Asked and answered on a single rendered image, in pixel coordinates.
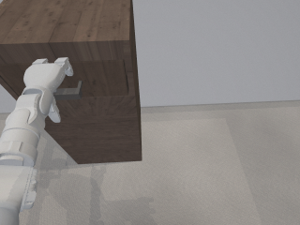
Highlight drawer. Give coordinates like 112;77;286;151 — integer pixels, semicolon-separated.
0;59;129;98

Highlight robot left hand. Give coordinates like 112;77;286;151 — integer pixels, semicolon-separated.
23;57;74;123

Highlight robot left forearm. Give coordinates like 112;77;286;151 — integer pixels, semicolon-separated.
0;85;53;168

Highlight left robot upper arm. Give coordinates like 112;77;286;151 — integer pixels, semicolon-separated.
0;165;38;225

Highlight cabinet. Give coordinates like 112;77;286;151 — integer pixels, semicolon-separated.
0;0;143;164

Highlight handle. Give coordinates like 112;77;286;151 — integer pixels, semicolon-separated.
53;81;83;100

